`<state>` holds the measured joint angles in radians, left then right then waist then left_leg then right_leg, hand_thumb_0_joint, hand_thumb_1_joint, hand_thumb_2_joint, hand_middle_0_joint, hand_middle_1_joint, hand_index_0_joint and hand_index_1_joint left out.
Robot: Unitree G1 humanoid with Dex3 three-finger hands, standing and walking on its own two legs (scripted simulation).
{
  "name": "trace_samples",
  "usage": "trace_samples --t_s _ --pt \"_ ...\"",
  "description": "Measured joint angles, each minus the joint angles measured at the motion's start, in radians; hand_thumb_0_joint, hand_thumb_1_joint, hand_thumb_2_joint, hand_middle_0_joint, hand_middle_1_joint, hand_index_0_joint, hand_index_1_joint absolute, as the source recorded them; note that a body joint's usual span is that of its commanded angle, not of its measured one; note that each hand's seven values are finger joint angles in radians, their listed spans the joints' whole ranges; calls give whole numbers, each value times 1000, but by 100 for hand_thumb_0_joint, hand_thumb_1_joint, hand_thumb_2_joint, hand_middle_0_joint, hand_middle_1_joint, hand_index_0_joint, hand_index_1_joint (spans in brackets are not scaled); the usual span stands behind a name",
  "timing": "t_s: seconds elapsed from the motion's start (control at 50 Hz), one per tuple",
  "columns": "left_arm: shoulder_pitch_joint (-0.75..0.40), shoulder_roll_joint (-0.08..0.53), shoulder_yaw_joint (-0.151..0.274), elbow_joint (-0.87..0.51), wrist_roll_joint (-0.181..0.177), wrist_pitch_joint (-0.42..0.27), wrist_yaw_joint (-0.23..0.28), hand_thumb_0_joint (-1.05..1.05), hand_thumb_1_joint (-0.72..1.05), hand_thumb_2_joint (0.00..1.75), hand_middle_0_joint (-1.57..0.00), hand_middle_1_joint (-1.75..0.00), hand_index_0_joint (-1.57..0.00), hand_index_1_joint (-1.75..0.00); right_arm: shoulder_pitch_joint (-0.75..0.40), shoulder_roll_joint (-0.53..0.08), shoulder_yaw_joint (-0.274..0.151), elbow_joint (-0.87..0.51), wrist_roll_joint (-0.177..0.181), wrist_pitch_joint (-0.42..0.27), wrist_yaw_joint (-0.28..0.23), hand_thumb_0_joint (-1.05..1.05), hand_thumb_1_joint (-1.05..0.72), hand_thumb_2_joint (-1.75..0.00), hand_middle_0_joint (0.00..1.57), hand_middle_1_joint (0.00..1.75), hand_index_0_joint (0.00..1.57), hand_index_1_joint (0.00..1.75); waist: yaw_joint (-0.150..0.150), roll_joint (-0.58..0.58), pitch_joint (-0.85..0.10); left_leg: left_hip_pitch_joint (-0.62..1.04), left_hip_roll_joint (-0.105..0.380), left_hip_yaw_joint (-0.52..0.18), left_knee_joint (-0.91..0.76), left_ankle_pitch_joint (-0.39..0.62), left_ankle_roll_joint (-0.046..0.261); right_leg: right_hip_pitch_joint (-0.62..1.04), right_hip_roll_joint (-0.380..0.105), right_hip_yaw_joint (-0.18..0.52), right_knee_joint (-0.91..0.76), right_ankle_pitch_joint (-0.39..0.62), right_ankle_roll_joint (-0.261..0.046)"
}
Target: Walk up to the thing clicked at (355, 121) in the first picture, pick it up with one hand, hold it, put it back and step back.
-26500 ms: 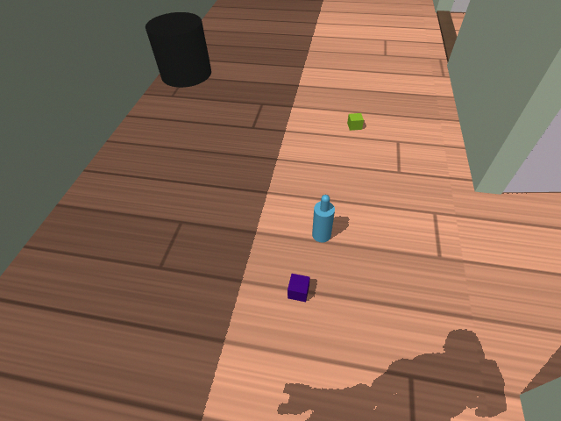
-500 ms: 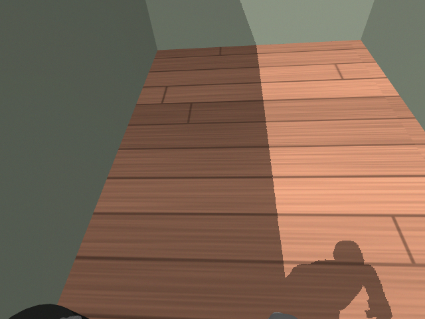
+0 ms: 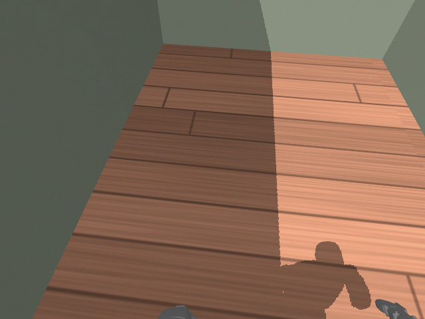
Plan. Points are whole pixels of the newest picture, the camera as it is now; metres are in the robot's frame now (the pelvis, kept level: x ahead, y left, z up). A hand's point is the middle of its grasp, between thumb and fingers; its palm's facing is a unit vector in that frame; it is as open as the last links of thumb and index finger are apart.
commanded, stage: walk up
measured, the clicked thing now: out of the picture -0.67 -0.59 -0.72
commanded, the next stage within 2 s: none
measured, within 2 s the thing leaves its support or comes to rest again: neither
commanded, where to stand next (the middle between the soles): +0.69 -0.03 m, yaw +0 degrees
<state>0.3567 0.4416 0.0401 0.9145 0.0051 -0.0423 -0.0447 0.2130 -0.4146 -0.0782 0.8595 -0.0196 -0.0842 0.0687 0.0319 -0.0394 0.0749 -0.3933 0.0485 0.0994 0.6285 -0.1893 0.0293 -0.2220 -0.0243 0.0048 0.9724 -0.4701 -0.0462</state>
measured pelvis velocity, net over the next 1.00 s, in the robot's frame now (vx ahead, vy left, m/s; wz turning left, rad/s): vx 0.40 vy -0.03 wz -0.07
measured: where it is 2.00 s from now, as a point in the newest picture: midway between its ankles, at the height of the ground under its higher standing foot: (211, 218)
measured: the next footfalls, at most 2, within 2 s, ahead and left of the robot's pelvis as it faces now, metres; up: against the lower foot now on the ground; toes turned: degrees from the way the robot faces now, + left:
right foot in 0.34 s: +0.29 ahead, -0.18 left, +0.00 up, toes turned -7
left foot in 0.76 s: +0.46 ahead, +0.08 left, +0.00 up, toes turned +7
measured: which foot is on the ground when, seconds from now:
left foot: down 0.00-0.36, up 0.38-0.74, down 0.76-1.00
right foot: up 0.00-0.32, down 0.34-0.78, up 0.80-1.00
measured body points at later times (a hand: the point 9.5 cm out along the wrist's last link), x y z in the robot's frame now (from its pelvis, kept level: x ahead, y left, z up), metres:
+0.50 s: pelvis +0.21 -0.06 +0.01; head +0.22 -0.10 +0.46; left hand +0.28 +0.27 -0.07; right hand +0.28 -0.38 -0.12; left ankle +0.20 +0.09 -0.66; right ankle +0.26 -0.17 -0.72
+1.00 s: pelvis +0.40 -0.03 +0.02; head +0.42 -0.03 +0.46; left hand +0.44 +0.28 -0.10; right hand +0.49 -0.36 -0.08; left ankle +0.42 +0.08 -0.72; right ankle +0.45 -0.17 -0.67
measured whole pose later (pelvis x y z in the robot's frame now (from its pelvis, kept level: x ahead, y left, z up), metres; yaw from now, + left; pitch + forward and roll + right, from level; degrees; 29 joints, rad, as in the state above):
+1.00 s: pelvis +0.40 -0.03 +0.02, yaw -4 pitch -3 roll +2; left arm 0.35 0.42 0.03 0.88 0.00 -0.01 -0.06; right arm 0.22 -0.40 -0.06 0.81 -0.01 -0.05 0.07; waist 0.02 -0.04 0.09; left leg -0.19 0.04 0.18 0.49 -0.25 0.02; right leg -0.52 -0.12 -0.04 0.97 -0.32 -0.01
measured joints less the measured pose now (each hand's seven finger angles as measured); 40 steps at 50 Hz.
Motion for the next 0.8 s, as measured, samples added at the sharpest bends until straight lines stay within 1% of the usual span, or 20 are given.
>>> trace_samples --t_s 0.04,0.08,0.16,0.22,0.28,0.32,0.34,0.36,0.38,0.4,0.42,0.46,0.52,0.58,0.64,0.68,0.72,0.76,0.78,0.8 --pt "-6 7 -5 9 -5 -2 1 1 91 90 -20 -30 -20 -30 5 17 12 -13 14 -2 -7 0 -90 -90 20 30 21 29 -9 -23 2 54 -8 15 -37 -15 -2 -90 4 28 102 55 -6" --pt "-14 9 -3 10 -6 -8 -4 1 91 90 -20 -30 -20 -30 19 26 22 -20 20 -5 -12 0 -90 -90 20 30 21 30 -14 -36 1 107 -13 28 -84 -19 -4 -164 -16 26 100 93 1" --pt "-36 5 2 0 3 -7 -23 1 91 90 -20 -30 -20 -30 57 22 32 -23 15 -4 -12 0 -90 -90 21 30 21 30 -24 -28 -1 194 -15 38 -145 -43 -4 -250 -67 -5 -56 130 27" --pt "-58 0 8 -5 9 -5 -40 1 91 90 -20 -30 -20 -30 85 8 32 -16 13 0 -8 0 -90 -90 21 30 21 30 -35 -7 -2 241 -11 35 -158 -77 -10 -268 -91 -18 -197 198 30" --pt "-71 -1 16 -7 12 -11 -49 1 91 90 -20 -30 -20 -30 109 -10 28 -2 13 11 -5 0 -90 -90 21 30 21 30 -44 16 -14 274 1 32 -134 -135 -27 -247 -95 -32 -304 267 26" --pt "-71 6 23 -8 16 -19 -50 1 91 90 -20 -30 -20 -30 125 -18 25 4 13 20 -5 1 -90 -90 21 30 21 30 -47 29 -28 283 15 26 -82 -195 -39 -202 -84 -53 -360 283 23" --pt "-73 9 28 -9 17 -26 -45 1 91 90 -20 -30 -20 -30 132 -23 24 7 12 24 -7 1 -90 -90 21 30 21 30 -46 43 -32 277 31 17 -31 -237 -37 -184 -69 -62 -364 305 26" --pt "-80 5 34 -11 20 -35 -38 1 91 90 -20 -30 -20 -30 133 -28 22 14 11 30 -12 1 -90 -90 21 30 21 30 -45 68 -28 250 55 -6 57 -260 -16 -181 -53 -81 -329 286 28" --pt "-86 2 36 -18 19 -44 -30 1 91 90 -20 -30 -20 -30 127 -27 22 25 13 38 -17 1 -90 -90 21 30 21 30 -39 78 -24 207 51 -42 169 -277 -5 -180 -47 -91 -298 254 28" --pt "-88 -3 33 -27 15 -51 -24 1 91 90 -20 -30 -20 -30 118 -26 25 35 12 47 -21 1 -90 -90 20 30 21 30 -31 80 -20 158 32 -70 280 -291 -1 -172 -47 -93 -287 232 25" --pt "-89 -12 28 -34 9 -54 -19 1 91 90 -20 -30 -20 -30 108 -28 27 43 15 53 -23 1 -90 -90 20 30 21 29 -24 86 -16 110 14 -91 367 -280 2 -154 -46 -97 -295 221 22" --pt "-84 -31 16 -44 3 -55 -13 1 91 90 -20 -30 -20 -30 89 -34 28 48 23 54 -23 1 -90 -90 20 30 21 29 -12 103 -8 29 -2 -108 445 -238 5 -107 -41 -107 -343 220 17" --pt "-62 -44 4 -48 2 -54 -8 1 91 90 -20 -30 -21 -30 69 -34 25 40 22 47 -13 1 -90 -90 20 30 21 29 -4 114 -8 -58 5 -109 397 -166 -7 -40 -31 -119 -426 229 15" --pt "-39 -41 2 -53 6 -53 -6 1 91 90 -21 -30 -21 -30 57 -25 22 31 14 47 0 1 -90 -90 20 30 21 29 3 104 -8 -103 19 -99 272 -119 -24 13 -26 -131 -479 221 11" --pt "-18 -30 6 -60 9 -53 -6 1 90 90 -21 -30 -21 -30 43 -16 21 29 6 50 10 1 -90 -90 20 30 21 29 15 85 -2 -105 31 -81 125 -57 -26 57 -25 -138 -494 192 21" --pt "-5 -21 7 -60 9 -50 -6 1 90 90 -21 -30 -21 -30 34 -12 18 28 4 50 15 1 -90 -90 20 30 21 29 21 74 1 -89 33 -68 46 -23 -21 82 -26 -143 -485 161 32" --pt "8 -12 6 -56 9 -43 -6 1 90 90 -21 -30 -21 -30 26 -9 16 26 3 47 19 1 -90 -90 20 30 21 29 24 63 -3 -57 28 -50 -13 -1 -11 101 -30 -148 -458 117 43" --pt "24 -4 2 -50 11 -35 -4 1 90 90 -21 -30 -21 -30 25 -13 12 17 2 37 19 1 -90 -90 20 30 21 29 21 51 -15 -9 12 -34 -54 3 0 102 -42 -147 -393 51 52" --pt "25 0 2 -45 11 -29 -1 1 90 90 -21 -30 -21 -30 19 -11 9 12 -1 28 14 1 -90 -90 20 30 21 29 16 32 -12 -2 -3 -24 -39 28 1 82 -64 -137 -316 18 40" --pt "19 -2 2 -35 8 -20 3 1 90 90 -21 -30 -21 -30 14 -9 7 3 -4 20 8 1 -90 -90 20 30 21 29 11 21 -6 -3 -11 -15 -5 5 0 43 -66 -101 -207 3 27"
